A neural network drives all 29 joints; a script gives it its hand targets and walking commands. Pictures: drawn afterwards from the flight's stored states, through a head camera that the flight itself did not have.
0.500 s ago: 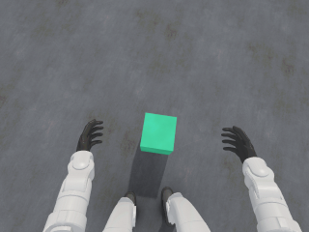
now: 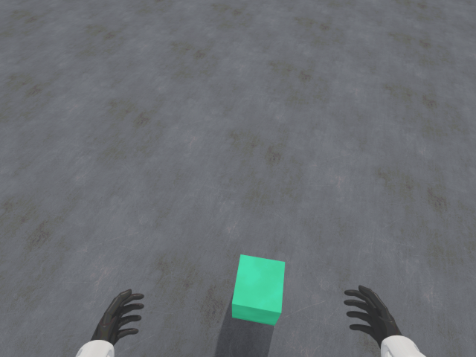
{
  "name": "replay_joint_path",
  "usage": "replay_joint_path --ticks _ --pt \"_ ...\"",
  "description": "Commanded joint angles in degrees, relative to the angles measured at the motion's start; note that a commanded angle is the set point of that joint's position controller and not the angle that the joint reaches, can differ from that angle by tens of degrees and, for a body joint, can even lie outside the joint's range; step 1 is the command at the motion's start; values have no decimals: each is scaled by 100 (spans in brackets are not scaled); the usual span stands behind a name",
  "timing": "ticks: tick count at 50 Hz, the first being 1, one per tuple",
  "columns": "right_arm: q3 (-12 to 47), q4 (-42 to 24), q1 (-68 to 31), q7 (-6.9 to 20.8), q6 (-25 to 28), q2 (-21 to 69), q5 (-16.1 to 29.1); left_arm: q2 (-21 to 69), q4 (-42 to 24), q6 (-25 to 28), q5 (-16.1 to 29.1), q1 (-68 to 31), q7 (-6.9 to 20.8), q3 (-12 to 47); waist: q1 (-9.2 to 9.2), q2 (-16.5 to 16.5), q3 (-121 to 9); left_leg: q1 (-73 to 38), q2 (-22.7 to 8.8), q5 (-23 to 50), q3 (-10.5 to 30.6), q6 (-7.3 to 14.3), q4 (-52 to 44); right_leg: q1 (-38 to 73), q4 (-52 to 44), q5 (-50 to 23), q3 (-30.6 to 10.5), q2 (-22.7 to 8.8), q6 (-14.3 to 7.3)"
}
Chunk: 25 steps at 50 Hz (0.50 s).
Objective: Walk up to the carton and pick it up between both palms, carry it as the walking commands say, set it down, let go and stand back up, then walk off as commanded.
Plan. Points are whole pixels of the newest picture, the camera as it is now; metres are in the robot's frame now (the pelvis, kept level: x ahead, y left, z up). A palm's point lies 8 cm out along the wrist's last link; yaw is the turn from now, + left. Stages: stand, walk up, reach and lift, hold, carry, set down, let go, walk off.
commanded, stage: let go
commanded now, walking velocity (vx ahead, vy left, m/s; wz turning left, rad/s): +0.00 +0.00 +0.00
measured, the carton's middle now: (257, 290) +0.42 -0.08 -0.68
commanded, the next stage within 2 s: stand in 0.36 s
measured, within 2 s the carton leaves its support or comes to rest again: neither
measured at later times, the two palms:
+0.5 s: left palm out of the picture +0.13 +0.25 -0.09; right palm (413, 337) +0.16 -0.29 -0.08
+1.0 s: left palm out of the picture +0.13 +0.27 -0.09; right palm (419, 337) +0.16 -0.31 -0.09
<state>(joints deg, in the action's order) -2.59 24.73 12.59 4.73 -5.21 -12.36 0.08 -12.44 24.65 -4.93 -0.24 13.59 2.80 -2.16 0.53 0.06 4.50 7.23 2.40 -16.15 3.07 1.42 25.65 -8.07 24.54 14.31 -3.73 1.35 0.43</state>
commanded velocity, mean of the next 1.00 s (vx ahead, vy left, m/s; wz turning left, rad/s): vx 0.00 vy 0.00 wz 0.00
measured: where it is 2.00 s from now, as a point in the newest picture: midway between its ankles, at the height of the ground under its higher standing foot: outside the picture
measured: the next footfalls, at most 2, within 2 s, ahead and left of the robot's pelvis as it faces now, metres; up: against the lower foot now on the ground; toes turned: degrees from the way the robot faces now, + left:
none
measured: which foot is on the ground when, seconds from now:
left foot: down 0.00-1.00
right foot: down 0.00-1.00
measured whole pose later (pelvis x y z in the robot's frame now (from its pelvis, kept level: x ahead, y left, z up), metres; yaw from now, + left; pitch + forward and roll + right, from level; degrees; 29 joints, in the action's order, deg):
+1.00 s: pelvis +0.02 -0.02 +0.00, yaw +2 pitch -1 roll +0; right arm -0.8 44.3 9.8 -1.7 0.0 -20.3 -1.7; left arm -18.7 46.9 -0.5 -1.8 9.2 -1.1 -2.5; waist -0.4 -1.4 0.6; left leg 7.7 0.9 -18.1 4.5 -0.3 26.6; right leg -8.3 25.9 16.8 -0.9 2.3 -1.4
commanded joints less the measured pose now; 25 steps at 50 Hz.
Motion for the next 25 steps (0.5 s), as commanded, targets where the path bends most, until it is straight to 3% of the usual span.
replay_joint_path --ticks 1,5,12,18,19,22,25 --pt "-211 -537 -219 -11 -59 -584 -33 -346 -615 -44 7 -290 27 -71 66 -177 -199 88 -190 1095 -76 -326 -524 314 -157 -736 399 183 -71" --pt "-269 -565 -236 -42 -199 -579 -105 -388 -583 -153 -82 -285 36 -136 61 -125 -114 52 -165 1139 -87 -279 -454 371 -125 -752 390 181 -68" --pt "-172 -693 -351 -272 -740 -606 -301 -421 -457 -86 -9 -328 -85 -82 -133 -77 -219 -228 -200 1351 -167 -222 -93 78 165 -694 350 154 -74" --pt "-242 -695 -498 -496 -805 -902 -340 -390 -351 -58 112 -185 -94 -20 -330 146 -251 -515 -188 1405 -181 -192 47 -329 212 -797 555 32 -12" --pt "-281 -153 -674 -594 -341 -1140 -175 -1172 438 83 -272 -182 -313 -204 -85 -625 -5 588 -309 161 69 -236 111 -726 -31 -324 -93 -291 32" --pt "-232 232 -349 -563 134 -1058 -229 -1333 585 333 -335 -426 -399 -309 -4 -62 -107 483 -309 -393 275 -154 174 -1031 -383 922 -376 -445 -103" --pt "-233 469 -376 -510 321 -1183 -232 -1172 794 455 -280 -567 -362 -265 9 -9 -412 330 -423 71 375 -104 158 -891 -278 497 -343 -398 -127"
